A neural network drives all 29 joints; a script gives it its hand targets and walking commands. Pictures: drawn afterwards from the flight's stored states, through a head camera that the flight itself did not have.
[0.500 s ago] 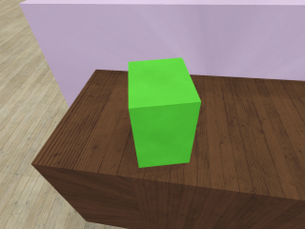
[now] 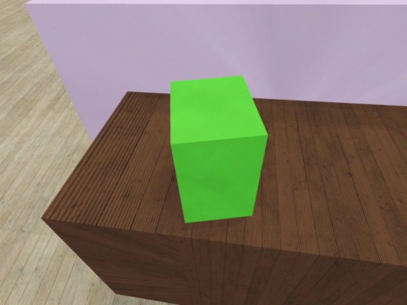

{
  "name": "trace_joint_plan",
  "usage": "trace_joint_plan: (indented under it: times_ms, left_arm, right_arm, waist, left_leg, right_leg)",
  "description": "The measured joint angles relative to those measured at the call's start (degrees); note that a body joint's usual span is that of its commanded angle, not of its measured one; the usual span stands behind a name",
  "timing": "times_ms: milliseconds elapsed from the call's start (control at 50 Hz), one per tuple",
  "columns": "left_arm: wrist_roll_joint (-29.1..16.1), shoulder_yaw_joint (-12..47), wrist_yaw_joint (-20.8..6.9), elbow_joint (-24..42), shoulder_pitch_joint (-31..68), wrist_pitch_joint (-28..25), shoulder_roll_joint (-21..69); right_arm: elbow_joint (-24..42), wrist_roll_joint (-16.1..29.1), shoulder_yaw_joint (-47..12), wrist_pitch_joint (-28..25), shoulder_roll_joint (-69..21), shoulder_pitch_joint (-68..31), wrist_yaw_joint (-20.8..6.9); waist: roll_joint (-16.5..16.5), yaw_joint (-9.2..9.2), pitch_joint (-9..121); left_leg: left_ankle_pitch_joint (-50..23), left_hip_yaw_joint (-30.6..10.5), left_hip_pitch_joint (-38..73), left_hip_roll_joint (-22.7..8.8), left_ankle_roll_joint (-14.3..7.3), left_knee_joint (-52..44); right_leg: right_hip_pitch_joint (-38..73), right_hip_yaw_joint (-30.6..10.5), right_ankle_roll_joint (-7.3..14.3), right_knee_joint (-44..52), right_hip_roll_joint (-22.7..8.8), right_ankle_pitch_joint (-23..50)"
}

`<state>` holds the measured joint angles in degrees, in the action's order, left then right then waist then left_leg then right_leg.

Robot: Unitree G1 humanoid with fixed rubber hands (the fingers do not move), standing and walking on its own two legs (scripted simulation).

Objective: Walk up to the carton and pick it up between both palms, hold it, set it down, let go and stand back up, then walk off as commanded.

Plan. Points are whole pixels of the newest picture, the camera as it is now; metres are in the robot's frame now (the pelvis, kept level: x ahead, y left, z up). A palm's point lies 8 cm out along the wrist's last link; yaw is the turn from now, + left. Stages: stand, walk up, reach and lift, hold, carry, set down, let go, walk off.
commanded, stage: walk off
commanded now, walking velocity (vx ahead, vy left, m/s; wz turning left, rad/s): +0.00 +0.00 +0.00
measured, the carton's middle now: (212, 151) +0.48 +0.04 +0.04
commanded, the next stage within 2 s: none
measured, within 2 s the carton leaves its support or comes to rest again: neither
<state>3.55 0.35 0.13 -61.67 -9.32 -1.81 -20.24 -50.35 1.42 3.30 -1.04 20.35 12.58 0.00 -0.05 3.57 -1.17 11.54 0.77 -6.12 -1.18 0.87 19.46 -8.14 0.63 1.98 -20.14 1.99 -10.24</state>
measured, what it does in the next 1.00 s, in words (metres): walks backwards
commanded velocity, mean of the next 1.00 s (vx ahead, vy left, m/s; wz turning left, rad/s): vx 0.00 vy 0.00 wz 0.00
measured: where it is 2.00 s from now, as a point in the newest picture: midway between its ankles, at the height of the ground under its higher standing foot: outside the picture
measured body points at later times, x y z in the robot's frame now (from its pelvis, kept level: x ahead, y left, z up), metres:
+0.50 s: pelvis -0.05 +0.04 -0.02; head +0.00 +0.07 +0.42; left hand +0.07 +0.35 -0.15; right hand +0.03 -0.29 -0.12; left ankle -0.06 +0.14 -0.75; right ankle +0.01 -0.09 -0.75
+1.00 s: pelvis -0.18 +0.02 -0.02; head -0.12 +0.04 +0.42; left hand -0.06 +0.34 -0.14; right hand -0.08 -0.30 -0.12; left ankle -0.06 +0.14 -0.75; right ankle -0.19 -0.08 -0.71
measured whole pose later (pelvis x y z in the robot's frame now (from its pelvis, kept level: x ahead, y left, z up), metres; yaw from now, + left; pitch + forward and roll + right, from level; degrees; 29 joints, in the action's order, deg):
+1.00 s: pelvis -0.18 +0.02 -0.02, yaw -1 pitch -4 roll -1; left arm 3.5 -1.7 -0.1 -44.0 -7.7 4.8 -24.7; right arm -43.7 1.4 3.3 1.9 22.8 10.9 1.8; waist 1.1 1.1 -12.5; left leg 5.9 -1.0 -20.5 -0.9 -1.6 30.1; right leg -19.3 -3.0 0.7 -53.1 6.1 -27.1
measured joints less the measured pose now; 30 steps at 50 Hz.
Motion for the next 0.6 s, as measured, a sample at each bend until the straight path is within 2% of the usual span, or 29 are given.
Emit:
trace_joint_plan:
  times_ms: [200, 300, 400, 460, 500, 560, 600]
  left_arm:
    - [0.0, 0.0, 0.12, 0.48, 0.03, 0.18, -0.01]
    - [0.0, -0.02, -0.02, 6.4, 0.07, 1.14, -0.17]
    - [0.0, -0.07, -0.25, 10.71, 0.22, 2.57, -1.32]
    - [0.0, -0.06, -0.14, 13.33, 1.19, 3.15, -2.32]
    - [0.0, -0.09, 0.0, 14.69, 2.47, 3.67, -2.9]
    - [0.0, -0.41, 0.44, 15.81, 3.09, 5.0, -3.05]
    - [0.0, -0.66, 0.72, 16.66, 3.08, 5.58, -3.22]
  right_arm:
    - [-0.25, 0.0, 0.01, 0.12, 0.14, -0.28, 0.09]
    - [-0.3, 0.0, 0.02, 1.49, 1.96, -1.23, 0.51]
    - [-0.26, 0.0, 0.0, 3.31, 2.66, -1.23, 0.51]
    - [-0.2, 0.0, 0.0, 3.5, 2.81, -1.2, 0.5]
    - [-0.05, 0.0, -0.03, 3.49, 2.83, -1.36, 0.51]
    - [0.28, 0.0, 0.0, 3.49, 1.92, -1.45, 0.52]
    - [0.58, 0.0, 0.01, 3.47, 1.89, -1.45, 0.58]
  waist:
    - [-0.09, -0.01, -0.68]
    - [-0.59, -0.27, -6.15]
    - [-0.43, -1.59, -8.64]
    - [0.09, -2.02, -8.65]
    - [0.8, -1.98, -9.58]
    - [1.41, -2.33, -11.32]
    - [1.25, -2.57, -11.26]
  left_leg:
    - [0.03, 0.01, -0.33, 0.0, -0.07, 0.77]
    - [2.03, -0.09, -5.03, 0.0, -1.34, 12.42]
    - [13.08, -1.2, -7.6, -0.02, -1.86, 24.8]
    - [12.26, -1.8, -6.79, -0.05, -1.86, 21.79]
    - [8.2, -1.96, -5.47, 0.46, -2.0, 16.06]
    - [7.61, -1.85, -5.39, 0.63, -2.97, 15.85]
    - [6.13, -2.45, -5.46, 0.32, -3.47, 14.02]
  right_leg:
    - [0.01, -0.01, 0.01, -0.15, -0.01, -0.02]
    - [-1.03, -0.04, 0.31, -3.99, -0.02, -0.87]
    - [-2.69, -0.01, 0.32, -6.15, -0.01, -0.78]
    - [-5.67, 0.09, -0.35, -7.88, -0.2, -0.44]
    - [-8.16, 0.01, -1.21, -11.04, -0.71, -0.94]
    - [-11.07, -0.32, -1.23, -24.22, 0.3, -13.26]
    - [-12.6, -1.22, -1.23, -34.32, 1.95, -17.33]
